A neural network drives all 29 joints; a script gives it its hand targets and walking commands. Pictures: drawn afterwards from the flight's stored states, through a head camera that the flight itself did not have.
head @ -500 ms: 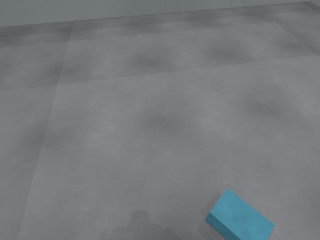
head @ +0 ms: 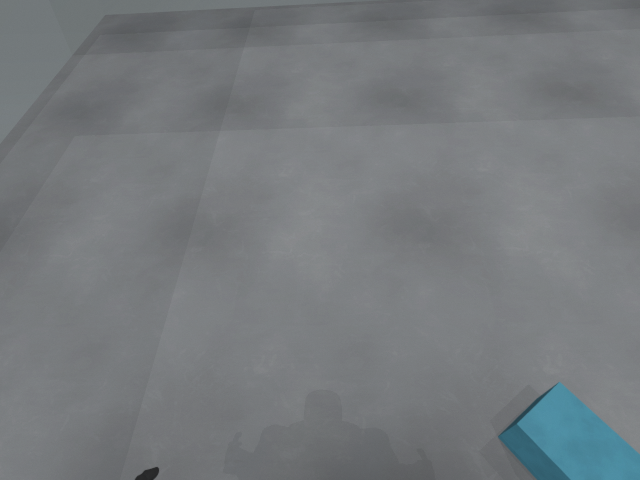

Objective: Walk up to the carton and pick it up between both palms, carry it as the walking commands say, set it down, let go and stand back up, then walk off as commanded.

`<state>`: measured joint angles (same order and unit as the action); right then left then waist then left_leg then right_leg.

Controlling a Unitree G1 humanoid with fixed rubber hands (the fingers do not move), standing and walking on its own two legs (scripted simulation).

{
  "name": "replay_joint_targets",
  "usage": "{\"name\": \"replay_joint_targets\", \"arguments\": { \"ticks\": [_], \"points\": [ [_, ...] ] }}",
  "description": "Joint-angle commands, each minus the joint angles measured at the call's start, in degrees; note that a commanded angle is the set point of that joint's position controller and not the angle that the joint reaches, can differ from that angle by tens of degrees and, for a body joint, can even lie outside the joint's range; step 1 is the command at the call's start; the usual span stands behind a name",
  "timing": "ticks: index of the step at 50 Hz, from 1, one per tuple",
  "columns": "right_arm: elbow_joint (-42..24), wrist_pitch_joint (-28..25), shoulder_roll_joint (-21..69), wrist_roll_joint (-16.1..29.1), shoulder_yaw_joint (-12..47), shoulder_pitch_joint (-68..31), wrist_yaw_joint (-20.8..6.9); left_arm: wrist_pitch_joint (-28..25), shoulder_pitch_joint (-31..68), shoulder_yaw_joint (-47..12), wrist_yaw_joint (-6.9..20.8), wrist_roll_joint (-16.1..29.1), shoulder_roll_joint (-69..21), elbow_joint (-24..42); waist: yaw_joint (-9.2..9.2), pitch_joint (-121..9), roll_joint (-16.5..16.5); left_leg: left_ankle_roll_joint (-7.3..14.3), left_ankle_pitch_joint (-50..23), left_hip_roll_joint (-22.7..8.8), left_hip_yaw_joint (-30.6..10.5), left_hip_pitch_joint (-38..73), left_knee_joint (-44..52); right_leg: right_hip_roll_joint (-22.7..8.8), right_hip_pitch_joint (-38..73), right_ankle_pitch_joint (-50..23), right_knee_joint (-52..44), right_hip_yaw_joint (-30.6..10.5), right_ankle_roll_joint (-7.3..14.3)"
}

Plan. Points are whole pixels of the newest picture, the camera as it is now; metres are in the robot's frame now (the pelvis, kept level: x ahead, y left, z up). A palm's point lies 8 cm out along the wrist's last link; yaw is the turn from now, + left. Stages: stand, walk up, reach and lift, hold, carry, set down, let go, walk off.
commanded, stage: walk off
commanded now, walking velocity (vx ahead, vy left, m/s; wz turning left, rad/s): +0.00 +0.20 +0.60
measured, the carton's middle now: (573, 455) +0.26 -0.58 -0.69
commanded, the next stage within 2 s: none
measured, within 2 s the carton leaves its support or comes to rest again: neither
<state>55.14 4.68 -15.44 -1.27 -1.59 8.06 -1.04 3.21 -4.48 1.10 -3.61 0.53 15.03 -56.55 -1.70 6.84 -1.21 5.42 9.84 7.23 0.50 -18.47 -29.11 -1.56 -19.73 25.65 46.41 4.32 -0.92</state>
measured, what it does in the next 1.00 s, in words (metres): steps to the left, turning left: right foot, then left foot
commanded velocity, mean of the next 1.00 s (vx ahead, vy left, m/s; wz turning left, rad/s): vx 0.00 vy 0.20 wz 0.60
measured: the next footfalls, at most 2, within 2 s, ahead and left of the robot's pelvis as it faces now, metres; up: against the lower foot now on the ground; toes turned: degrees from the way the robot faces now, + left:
right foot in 0.04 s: +0.03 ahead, -0.08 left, +0.00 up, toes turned -3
left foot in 0.48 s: -0.02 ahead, +0.29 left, +0.00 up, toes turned +25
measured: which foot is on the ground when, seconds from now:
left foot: down 0.00-0.04, up 0.06-0.46, down 0.48-0.98, up 1.00-1.00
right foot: up 0.00-0.02, down 0.04-0.48, up 0.50-0.96, down 0.98-1.00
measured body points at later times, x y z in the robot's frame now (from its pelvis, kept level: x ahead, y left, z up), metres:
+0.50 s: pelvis -0.04 +0.13 -0.01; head +0.00 +0.16 +0.44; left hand -0.11 +0.42 -0.16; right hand +0.15 -0.09 -0.14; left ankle -0.06 +0.27 -0.73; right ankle -0.01 -0.07 -0.72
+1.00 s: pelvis -0.09 +0.23 +0.00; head -0.04 +0.21 +0.45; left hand -0.15 +0.51 -0.11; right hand +0.08 +0.04 -0.17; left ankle -0.06 +0.27 -0.72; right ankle -0.05 +0.13 -0.73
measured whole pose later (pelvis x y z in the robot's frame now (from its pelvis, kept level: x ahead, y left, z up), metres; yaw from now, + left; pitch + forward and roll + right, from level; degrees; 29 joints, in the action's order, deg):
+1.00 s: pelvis -0.09 +0.23 +0.00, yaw +34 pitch -1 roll +1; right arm 55.4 5.0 -15.0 -0.8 -2.0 11.8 -1.9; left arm 2.5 -7.1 1.8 -3.9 0.7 12.1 -54.4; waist -2.2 4.5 -4.6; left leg 3.2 14.0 12.3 -2.3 -19.7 -32.1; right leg -1.7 -12.7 19.9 31.9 3.7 1.4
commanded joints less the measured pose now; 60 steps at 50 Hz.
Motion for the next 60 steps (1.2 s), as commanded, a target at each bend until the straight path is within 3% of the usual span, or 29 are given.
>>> {"name": "replay_joint_targets", "arguments": {
  "ticks": [1, 2, 3, 4, 5, 7, 8, 10, 16, 22, 23, 24, 25, 26, 27, 28, 32, 35, 40, 44, 47, 48, 49, 50, 51, 52, 53, 55, 60],
  "points": [
    [-2.6, 0.1, -9.9, 0.4, -1.9, 0.8, 0.1, -0.9, -9.5, 1.3, -0.9, 0.7, 6.9, 0.4, 2.96, -10.8, -3.7, 4.4, -11.6, -16.0, -22.3, 2.7, 10.2, 0.1, 11.0, -5.5, -13.4, -2.3, 0.7],
    [-3.3, 0.1, -9.9, 1.1, -1.8, -0.7, 0.1, -1.3, -14.8, 1.7, -1.0, 0.4, 8.2, -0.8, 5.98, -11.0, -1.3, 1.0, -4.8, -12.8, -19.8, -3.6, 7.0, -2.9, 19.7, -10.1, -24.1, -3.5, 1.6],
    [-4.3, -0.1, -6.4, 1.9, -1.3, -0.3, -0.1, -1.7, -17.3, 3.1, -1.2, -0.7, 13.5, -1.0, 6.37, -12.3, 13.9, -3.3, 12.6, -5.4, -12.0, -14.6, -7.5, -20.5, 28.4, -4.1, -33.9, -20.9, 5.0],
    [-3.9, -0.5, -5.4, -0.1, -1.6, 1.7, 0.2, -1.1, -10.6, 4.2, -1.6, -1.6, 17.6, 0.8, 2.77, -6.3, 19.1, -5.8, 21.3, -2.0, -6.1, -23.4, -23.0, -31.4, 23.1, -17.7, -33.5, -28.4, 9.0],
    [-5.3, 0.1, -9.8, -1.8, -2.4, -2.7, -0.2, -1.0, -8.0, 4.0, -1.7, -1.9, 16.9, 1.9, 4.64, -4.0, 17.3, -6.6, 18.6, -6.8, -6.3, -19.8, -33.1, -32.9, 10.7, -20.0, -35.9, -27.1, 14.0],
    [-3.1, 0.3, -11.8, -2.3, -4.0, -1.8, -1.7, -1.9, -5.1, 2.1, -1.1, -1.6, 8.5, 2.8, 0.20, -0.9, 5.8, -7.7, 10.2, -7.6, -8.5, -16.5, -39.0, -22.0, 7.8, -20.6, -33.0, -14.6, 7.9],
    [-1.4, 0.6, -10.0, -2.0, -3.9, 2.8, -2.4, -2.0, -2.8, 2.4, -1.1, -1.5, 9.7, 3.9, -1.88, -3.1, 6.1, -8.9, 9.2, -6.8, -6.4, -17.9, -42.6, -19.7, 10.5, -24.0, -30.6, -9.3, 6.3],
    [-1.3, 0.6, -7.6, -0.8, -3.4, 3.3, -3.1, -2.5, -5.0, 3.1, -0.5, -1.2, 10.3, 4.1, -0.05, -5.1, 8.2, -10.8, 8.4, -7.6, -3.9, -17.4, -44.1, -18.1, 12.4, -31.2, -27.9, -4.2, 6.1],
    [-5.3, -0.2, -2.7, 1.7, -1.8, -3.9, -3.1, -2.8, -10.6, 5.0, 1.1, -2.8, 12.7, 3.2, 3.68, -3.8, 16.2, -13.5, 6.8, -11.9, 2.5, -13.6, -26.5, -18.9, 13.2, -35.8, -25.5, 2.4, 6.7],
    [-5.7, -0.8, -4.3, 0.2, -2.1, -2.1, -2.5, -2.2, -9.4, 7.3, 2.5, -2.0, 17.0, 4.0, 3.62, -7.5, 18.5, -11.0, 10.5, -11.1, 8.2, -0.9, -7.2, -22.8, 12.9, -30.8, -20.7, 3.7, 4.4],
    [-4.4, -1.1, -4.6, -0.4, -2.4, 1.6, -2.3, -2.0, -8.3, 7.2, 2.6, -1.7, 16.8, 4.1, 1.15, -8.5, 15.8, -10.2, 5.7, -10.5, 8.9, 3.9, 0.1, -22.5, 11.4, -28.8, -15.4, 4.9, 2.9],
    [-1.8, -1.7, -8.1, -1.3, -3.5, 7.9, -1.9, -1.9, -10.0, 6.6, 2.9, -1.9, 14.1, 4.0, -1.62, -11.7, 5.6, -8.3, -0.4, -10.9, 4.9, 13.7, 6.4, -18.8, 6.9, -23.1, -2.5, 7.7, 0.4],
    [-1.1, -2.5, -16.4, -1.0, -4.8, 11.3, -1.7, -1.2, -11.5, 5.2, 3.4, -2.5, 7.7, 5.5, -2.61, -11.4, -16.8, -4.5, -22.2, -24.2, -12.7, 22.5, 8.6, -8.8, -10.9, 14.2, 13.1, 9.2, -3.0],
    [-1.6, -2.8, -20.9, 0.1, -5.6, 10.2, -1.5, 0.3, -6.3, 4.1, 1.9, -2.2, 4.6, 8.5, -3.98, -12.4, -23.2, 3.4, -28.9, -27.0, -17.6, 16.9, 9.2, -6.5, -15.3, 17.0, 21.0, 3.2, -3.5],
    [-2.1, -2.8, -19.3, 0.8, -5.5, 9.9, -0.9, 0.9, -3.2, 3.8, 1.4, -1.3, 6.0, 9.6, -4.72, -13.0, -22.7, 5.5, -23.5, -25.8, -17.1, 12.9, 10.1, -7.7, -14.2, 15.0, 24.4, -0.3, -2.5],
    [-2.2, -2.5, -15.3, 0.9, -4.4, 7.0, -0.2, 1.0, -2.0, 4.0, 1.3, -0.9, 7.0, 8.9, -3.11, -10.4, -18.5, 4.5, -19.9, -23.0, -14.0, 11.3, 9.8, -7.9, -15.5, 10.3, 25.7, -1.8, -1.7],
    [-5.1, -2.5, -9.6, 0.2, -2.8, 0.8, 0.8, 0.8, -8.0, 4.8, 1.1, -1.9, 8.8, 3.8, 1.12, -12.2, -10.1, 3.3, -26.5, -17.8, -9.1, 10.9, 6.1, -6.2, -11.5, -0.9, 24.3, -1.3, -1.6],
    [-5.0, -2.5, -8.4, 0.4, -2.2, 1.8, 0.3, 0.8, -5.9, 4.2, 0.8, -1.7, 7.3, 4.2, 0.97, -11.4, -5.5, 5.2, -21.1, -17.6, -12.4, 9.1, 7.4, -4.6, -10.0, -1.8, 19.4, -1.0, -1.3],
    [-4.3, -1.8, -8.7, -0.4, -1.9, 4.7, 0.2, 0.7, -2.8, 3.1, -0.4, -0.6, 6.3, 5.3, -0.74, -9.6, -5.3, 6.5, -17.2, -19.2, -21.7, 9.7, 10.4, -2.2, -7.7, 0.5, 8.0, -2.1, -0.1],
    [-4.1, -1.3, -9.5, -0.4, -2.2, 3.7, -0.1, -0.1, -4.5, 2.7, -0.7, 0.4, 6.4, 4.3, 0.39, -10.1, -2.3, 4.8, -18.9, -17.6, -25.1, 7.7, 11.2, -0.6, -0.6, -0.4, 0.0, -4.0, 1.4],
    [-4.4, -0.9, -9.8, 0.0, -2.4, 1.0, -0.5, -0.5, -10.5, 2.9, -0.7, 1.0, 7.1, 2.4, 3.63, -10.1, -2.4, -1.0, -15.3, -12.9, -23.9, 2.0, 13.2, 0.8, 11.2, -3.8, -13.5, -3.4, 2.2],
    [-4.8, -0.8, -9.6, 0.6, -2.5, -0.3, -0.6, -0.9, -15.6, 3.4, -0.9, 0.9, 8.5, 1.1, 6.23, -10.9, -1.5, -5.2, -10.6, -9.6, -21.2, -3.0, 11.6, -1.6, 20.4, -8.4, -23.0, -3.8, 3.1],
    [-6.1, -1.1, -7.4, 1.5, -2.1, -1.0, -0.6, -1.3, -20.4, 4.8, -1.2, 0.0, 12.9, 0.3, 8.38, -14.1, 8.8, -10.5, 5.6, -3.2, -14.5, -11.9, -1.0, -15.3, 31.5, -5.1, -33.7, -15.1, 7.0],
    [-5.0, -1.2, -5.4, 0.4, -2.3, 2.0, -0.5, -1.0, -12.2, 5.4, -1.8, -1.0, 16.4, 2.5, 3.61, -10.6, 21.8, -8.8, 22.2, 0.3, -6.9, -21.6, -22.6, -30.9, 28.4, -15.3, -31.9, -29.0, 11.2],
    [-6.3, -0.6, -10.1, -1.4, -3.3, -0.9, -0.8, -0.9, -6.2, 5.1, -2.1, -1.6, 14.8, 4.3, 3.64, -5.2, 18.3, -8.5, 19.8, -6.3, -5.9, -21.2, -37.2, -33.9, 14.1, -24.7, -34.7, -27.2, 16.8],
    [-4.7, -0.3, -11.4, -2.4, -3.8, -1.9, -1.7, -1.2, -4.2, 3.9, -1.7, -1.5, 9.6, 5.0, 2.29, -3.1, 8.9, -8.2, 13.5, -7.6, -8.0, -15.1, -39.7, -27.9, 6.5, -21.9, -35.3, -19.9, 13.4],
    [-4.0, -0.2, -10.8, -2.4, -4.0, -0.2, -2.4, -1.8, -2.8, 3.2, -1.5, -1.4, 7.3, 5.3, -0.26, -1.7, 6.3, -8.5, 10.6, -7.6, -7.4, -15.1, -41.9, -23.4, 6.1, -22.2, -32.8, -14.3, 10.8],
    [-2.6, 0.2, -7.9, -1.8, -3.7, 4.7, -3.7, -2.6, -2.2, 3.7, -1.2, -1.2, 9.4, 5.6, -1.84, -4.6, 8.5, -10.3, 8.3, -7.4, -5.7, -16.6, -45.0, -19.3, 9.8, -26.7, -29.1, -6.0, 8.0],
    [-5.8, -0.7, -1.9, 1.6, -1.6, -2.2, -3.8, -2.7, -8.8, 5.5, 0.7, -2.6, 12.8, 4.1, 2.89, -3.9, 14.2, -13.3, 8.1, -10.5, 1.4, -14.0, -25.5, -17.5, 13.7, -36.3, -25.3, 1.5, 6.7]
  ]
}}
